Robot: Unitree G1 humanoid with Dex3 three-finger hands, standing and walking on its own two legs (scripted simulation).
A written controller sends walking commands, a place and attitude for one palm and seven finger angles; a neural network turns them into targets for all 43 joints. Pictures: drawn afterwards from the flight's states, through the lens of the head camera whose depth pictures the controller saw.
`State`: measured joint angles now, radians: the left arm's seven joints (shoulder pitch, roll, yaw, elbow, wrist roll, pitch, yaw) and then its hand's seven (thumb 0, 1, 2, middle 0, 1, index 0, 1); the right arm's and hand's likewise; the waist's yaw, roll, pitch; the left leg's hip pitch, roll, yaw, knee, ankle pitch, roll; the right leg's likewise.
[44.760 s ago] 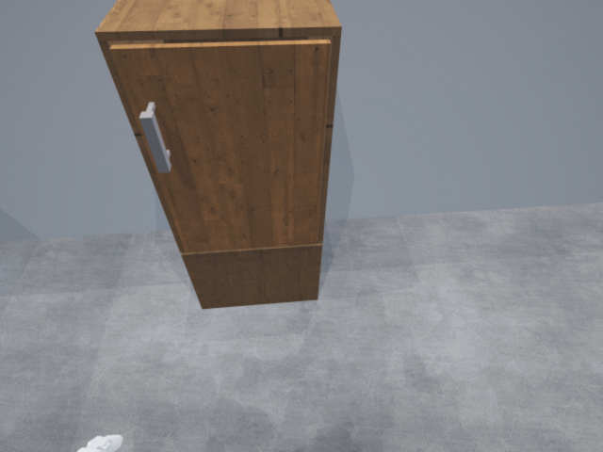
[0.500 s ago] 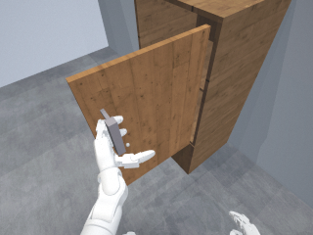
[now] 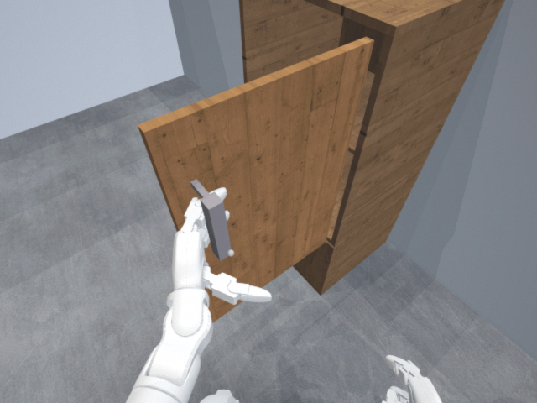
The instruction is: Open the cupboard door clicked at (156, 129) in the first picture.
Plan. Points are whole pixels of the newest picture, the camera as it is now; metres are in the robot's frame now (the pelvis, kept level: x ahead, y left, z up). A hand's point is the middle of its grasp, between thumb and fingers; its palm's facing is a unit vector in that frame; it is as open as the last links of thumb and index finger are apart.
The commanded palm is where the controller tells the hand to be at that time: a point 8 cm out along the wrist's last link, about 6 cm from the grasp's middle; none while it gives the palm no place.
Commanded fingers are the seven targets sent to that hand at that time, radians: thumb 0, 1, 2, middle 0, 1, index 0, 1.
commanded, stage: slide the hand sideways off the handle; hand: left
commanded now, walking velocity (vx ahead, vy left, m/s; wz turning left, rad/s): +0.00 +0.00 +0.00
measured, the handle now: (210, 220) +0.37 +0.11 +0.08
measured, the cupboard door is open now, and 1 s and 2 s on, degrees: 89 91 91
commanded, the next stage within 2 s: draw the hand back to the body in 1.10 s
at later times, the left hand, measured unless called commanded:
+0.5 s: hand (216, 276) +0.28 +0.09 +0.06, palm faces -0.12 -0.99 -0.02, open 16.2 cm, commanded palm +0.26 +0.15 +0.07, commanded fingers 0.00 -0.50 0.30 -0.15 -0.30 -0.15 -0.30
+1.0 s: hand (178, 306) +0.23 +0.13 +0.07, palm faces -0.04 -1.00 -0.05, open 16.3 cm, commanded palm +0.21 +0.20 +0.07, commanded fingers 0.00 -0.50 0.30 -0.15 -0.30 -0.15 -0.30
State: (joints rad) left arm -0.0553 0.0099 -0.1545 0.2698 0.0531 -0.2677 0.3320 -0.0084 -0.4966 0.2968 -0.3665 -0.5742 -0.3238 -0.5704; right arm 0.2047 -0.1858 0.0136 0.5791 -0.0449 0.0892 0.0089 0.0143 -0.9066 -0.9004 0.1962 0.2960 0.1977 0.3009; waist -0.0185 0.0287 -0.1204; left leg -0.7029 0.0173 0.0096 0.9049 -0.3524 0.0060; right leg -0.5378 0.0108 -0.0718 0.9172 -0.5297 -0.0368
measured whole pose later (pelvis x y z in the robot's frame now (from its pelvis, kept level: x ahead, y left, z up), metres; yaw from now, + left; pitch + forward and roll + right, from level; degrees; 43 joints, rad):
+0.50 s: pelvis -0.01 +0.01 +0.00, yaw -2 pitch +7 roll -1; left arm 0.06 0.11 -0.10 0.20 -0.11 -0.33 0.01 -0.01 -0.50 0.30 -0.20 -0.34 -0.18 -0.32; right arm 0.25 -0.22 0.02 0.53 0.00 0.02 0.01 0.02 -0.91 -0.90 0.20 0.30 0.20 0.30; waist -0.03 0.04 -0.09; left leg -0.68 0.03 0.04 0.89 -0.34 0.01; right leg -0.52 0.02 -0.04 0.90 -0.51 -0.03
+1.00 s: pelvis +0.01 -0.02 +0.00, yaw +0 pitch +8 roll +0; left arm 0.37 0.18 0.04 -0.05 -0.22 -0.33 -0.17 -0.01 -0.50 0.30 -0.15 -0.30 -0.15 -0.30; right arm 0.24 -0.24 0.02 0.49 0.01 -0.04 -0.02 0.02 -0.91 -0.90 0.20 0.30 0.20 0.30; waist 0.00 0.04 -0.12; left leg -0.68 0.03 0.00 0.91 -0.37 -0.02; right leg -0.52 0.03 -0.07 0.92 -0.55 -0.06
